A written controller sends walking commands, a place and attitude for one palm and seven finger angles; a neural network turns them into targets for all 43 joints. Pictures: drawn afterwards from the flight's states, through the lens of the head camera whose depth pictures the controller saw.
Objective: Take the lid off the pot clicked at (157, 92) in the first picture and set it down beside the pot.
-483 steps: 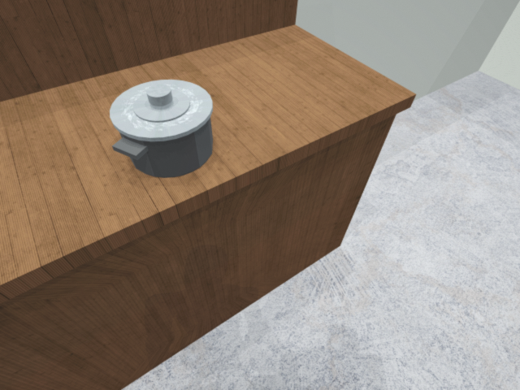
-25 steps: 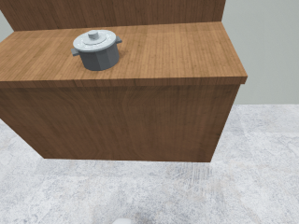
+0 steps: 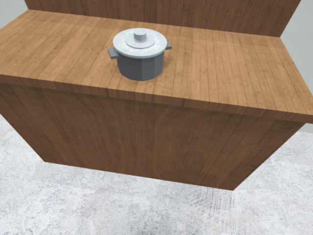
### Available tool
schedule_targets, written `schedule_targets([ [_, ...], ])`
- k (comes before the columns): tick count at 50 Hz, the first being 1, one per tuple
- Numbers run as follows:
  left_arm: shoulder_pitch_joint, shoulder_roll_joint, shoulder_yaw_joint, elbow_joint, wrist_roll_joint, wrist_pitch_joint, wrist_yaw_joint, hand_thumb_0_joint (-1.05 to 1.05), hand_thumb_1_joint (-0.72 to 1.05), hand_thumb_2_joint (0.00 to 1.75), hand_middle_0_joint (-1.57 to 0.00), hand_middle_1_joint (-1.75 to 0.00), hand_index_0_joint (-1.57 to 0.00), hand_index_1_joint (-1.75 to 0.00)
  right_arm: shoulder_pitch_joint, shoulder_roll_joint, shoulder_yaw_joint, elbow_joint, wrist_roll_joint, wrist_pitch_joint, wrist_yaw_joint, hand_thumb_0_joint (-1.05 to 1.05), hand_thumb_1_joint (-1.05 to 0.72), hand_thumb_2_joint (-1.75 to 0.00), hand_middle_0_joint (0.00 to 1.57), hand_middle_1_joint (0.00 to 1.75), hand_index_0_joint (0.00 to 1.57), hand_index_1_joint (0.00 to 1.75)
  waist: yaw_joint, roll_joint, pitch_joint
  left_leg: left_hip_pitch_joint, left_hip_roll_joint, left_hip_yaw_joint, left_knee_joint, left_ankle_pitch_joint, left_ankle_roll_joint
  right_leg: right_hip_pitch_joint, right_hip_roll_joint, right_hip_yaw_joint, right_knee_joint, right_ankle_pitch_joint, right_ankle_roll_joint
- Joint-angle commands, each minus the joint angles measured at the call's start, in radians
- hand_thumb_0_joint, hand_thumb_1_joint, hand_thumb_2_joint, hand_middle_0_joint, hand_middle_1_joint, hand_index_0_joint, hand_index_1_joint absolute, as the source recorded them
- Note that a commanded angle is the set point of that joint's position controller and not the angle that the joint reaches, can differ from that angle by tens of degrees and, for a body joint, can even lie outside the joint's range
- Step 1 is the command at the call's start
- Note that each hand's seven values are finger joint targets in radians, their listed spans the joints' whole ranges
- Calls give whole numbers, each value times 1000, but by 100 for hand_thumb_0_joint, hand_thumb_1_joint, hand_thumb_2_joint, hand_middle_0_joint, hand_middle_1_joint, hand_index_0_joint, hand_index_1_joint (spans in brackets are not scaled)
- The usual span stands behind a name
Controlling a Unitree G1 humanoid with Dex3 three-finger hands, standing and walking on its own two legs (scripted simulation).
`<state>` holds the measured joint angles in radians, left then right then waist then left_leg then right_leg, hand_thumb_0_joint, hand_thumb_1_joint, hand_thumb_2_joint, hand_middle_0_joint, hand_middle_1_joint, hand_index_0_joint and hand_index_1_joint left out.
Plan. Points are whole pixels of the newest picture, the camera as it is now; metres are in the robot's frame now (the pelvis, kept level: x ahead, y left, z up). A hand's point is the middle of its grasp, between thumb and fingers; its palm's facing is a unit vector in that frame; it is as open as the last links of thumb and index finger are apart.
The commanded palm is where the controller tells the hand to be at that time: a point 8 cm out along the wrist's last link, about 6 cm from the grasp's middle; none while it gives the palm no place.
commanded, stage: take the last steps up to it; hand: left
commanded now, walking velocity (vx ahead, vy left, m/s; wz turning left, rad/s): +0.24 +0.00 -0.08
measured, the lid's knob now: (140, 34) +0.66 +0.15 +0.16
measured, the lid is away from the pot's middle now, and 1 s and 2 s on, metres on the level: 0.00 0.00 0.00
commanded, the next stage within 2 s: come to a stop and stand still in 0.24 s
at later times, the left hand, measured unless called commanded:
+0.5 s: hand (118, 182) +0.29 +0.16 -0.15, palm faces -0.06 -0.98 -0.21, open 7.3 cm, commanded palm none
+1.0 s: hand (73, 223) +0.15 +0.26 -0.17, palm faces +0.06 -0.98 -0.21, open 7.3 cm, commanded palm none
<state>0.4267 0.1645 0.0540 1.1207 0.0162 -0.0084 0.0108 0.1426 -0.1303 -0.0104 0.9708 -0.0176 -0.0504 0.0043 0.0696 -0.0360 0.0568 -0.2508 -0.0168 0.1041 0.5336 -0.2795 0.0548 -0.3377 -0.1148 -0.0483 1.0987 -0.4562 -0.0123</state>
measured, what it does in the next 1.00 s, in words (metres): walks ahead: right foot, then left foot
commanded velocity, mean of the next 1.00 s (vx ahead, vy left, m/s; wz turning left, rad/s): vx -0.03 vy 0.02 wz -0.02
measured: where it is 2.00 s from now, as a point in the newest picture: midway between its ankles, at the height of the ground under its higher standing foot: outside the picture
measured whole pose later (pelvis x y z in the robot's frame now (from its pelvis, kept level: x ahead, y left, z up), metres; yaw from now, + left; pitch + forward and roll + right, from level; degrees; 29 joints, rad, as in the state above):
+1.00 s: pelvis +0.12 +0.07 +0.01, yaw -2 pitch -1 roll +0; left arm 0.25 0.23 0.07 1.01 0.01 0.07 0.03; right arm 0.24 -0.15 -0.02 1.01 -0.02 0.02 -0.04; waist 0.02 -0.06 0.03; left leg -0.17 -0.01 0.00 0.47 -0.29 0.02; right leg -0.43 0.00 0.02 0.80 -0.39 0.01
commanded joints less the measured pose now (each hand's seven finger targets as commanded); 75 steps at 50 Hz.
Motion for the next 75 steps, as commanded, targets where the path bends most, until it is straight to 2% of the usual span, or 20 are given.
schedule_targets([
  [1,-11,40,13,-78,5,-31,-7,0,90,90,-20,-30,-20,-30,180,-123,-31,22,3,-27,-24,0,-90,-90,20,30,20,30,-47,124,8,127,254,-209,-315,483,91,-228,-14,29,115,151,2],
  [8,-147,50,17,-147,6,-3,-11,0,90,90,-20,-30,-20,-30,259,-121,-28,50,2,-47,-40,0,-90,-90,20,30,20,30,-40,137,10,229,249,-146,-308,729,97,-319,20,23,-29,241,15],
  [15,-358,44,-9,-229,1,-11,-16,0,90,90,-20,-30,-20,-30,370,-156,-23,102,-13,-30,-49,0,-90,-90,20,30,20,30,-110,122,16,338,266,-124,-209,883,98,-226,68,-55,-366,187,-16],
  [18,-236,58,-9,-193,-1,-22,-7,0,90,90,-20,-30,-20,-30,353,-160,-19,111,-3,-17,-53,0,-90,-90,20,30,20,30,-50,93,-45,281,227,-99,-38,1035,38,30,131,-93,-532,276,-33],
  [19,-138,78,-4,-159,-1,-29,0,0,90,90,-20,-30,-20,-30,330,-156,-17,108,9,-15,-55,0,-90,-90,20,30,20,30,-7,92,-89,209,198,-82,65,973,1,195,115,-73,-614,434,-35],
  [20,-36,133,9,-126,-1,-40,12,0,90,90,-20,-30,-20,-30,328,-134,-17,98,20,-14,-54,0,-90,-90,20,30,20,30,25,34,-170,21,143,-73,228,741,-44,433,-23,82,-575,870,-92],
  [21,21,188,18,-104,-8,-47,21,0,90,90,-20,-30,-20,-30,345,-106,-18,87,32,-6,-54,0,-90,-90,20,30,20,30,20,-58,-247,-141,12,-39,444,-78,-90,573,-276,342,-556,1436,-244],
  [22,7,207,5,-112,-17,-43,23,0,90,90,-20,-30,-20,-30,345,-121,-25,90,35,10,-64,0,-90,-90,20,30,20,30,-7,-12,-257,-94,13,-104,572,-379,-82,460,-382,333,-614,1559,-337],
  [26,-229,128,-1,-176,-2,-17,47,0,90,90,-20,-30,-20,-30,306,-47,-36,116,24,79,-52,0,-90,-90,20,30,20,30,-99,-18,-57,-47,57,-152,548,-283,-80,45,-239,193,-741,997,-254],
  [33,-245,156,34,-226,10,16,42,0,90,90,-20,-30,-20,-30,238,-61,-66,62,10,110,-29,0,-90,-90,20,30,20,30,-82,-128,-85,-109,24,-113,566,-161,-103,-15,-159,161,-794,539,-186],
  [38,-195,186,46,-227,23,27,35,0,90,90,-20,-30,-20,-30,154,-69,-60,14,11,83,-21,0,-90,-90,20,30,20,30,-40,-173,-109,-75,11,-84,278,-182,-98,84,-143,217,-792,356,-182],
  [41,-202,195,46,-218,13,32,32,0,90,90,-20,-30,-20,-30,227,-67,-53,30,13,65,-24,0,-90,-90,20,30,20,30,-81,-135,-133,94,-7,-62,-41,-27,-87,50,-113,208,-729,304,-122],
  [42,-193,175,39,-211,6,35,31,0,90,90,-20,-30,-20,-30,239,-81,-51,41,14,58,-24,0,-90,-90,20,30,20,30,-83,-77,-131,178,12,-76,-152,31,-81,-7,-76,175,-682,206,-81],
  [44,-178,82,17,-229,-10,46,27,0,90,90,-20,-30,-20,-30,168,-205,-65,-15,-4,54,-30,0,-90,-90,20,30,20,30,-72,355,-23,30,317,-431,-348,39,13,-147,94,19,-429,-23,21],
  [48,-155,122,19,-167,0,58,24,0,90,90,-20,-30,-20,-30,38,-165,-35,-33,-7,50,-53,0,-90,-90,20,30,20,30,-26,247,15,-51,248,-293,-293,313,60,-72,106,105,-190,55,23],
  [56,-172,77,-14,-130,-14,25,26,0,90,90,-20,-30,-20,-30,173,-162,-32,45,2,42,-58,0,-90,-90,20,30,20,30,-87,194,-62,229,243,-272,-202,647,95,5,76,33,-487,36,44],
  [59,-78,87,-16,-75,-12,7,31,0,90,90,-20,-30,-20,-30,157,-143,-28,59,19,36,-54,0,-90,-90,20,30,20,30,-53,93,-86,151,170,-238,-125,482,23,199,48,72,-755,325,25],
  [61,-85,123,-16,-63,-10,-5,34,0,90,90,-20,-30,-20,-30,141,-99,-21,57,24,35,-47,0,-90,-90,20,30,20,30,-74,-9,-55,85,85,-170,-120,229,-39,200,-59,183,-751,541,-34],
  [63,-97,121,-17,-56,-11,-10,32,0,90,90,-20,-30,-20,-30,140,-93,-20,72,15,39,-43,0,-90,-90,20,30,20,30,-79,-58,-70,118,77,-163,-136,228,-48,182,-49,173,-729,579,-51],
  [75,-106,95,-20,-51,-13,1,29,0,90,90,-20,-30,-20,-30,186,-78,-11,149,6,51,-39,0,-90,-90,20,30,20,30,-71,35,83,78,70,-159,-185,56,-50,44,8,169,-827,102,-38],
])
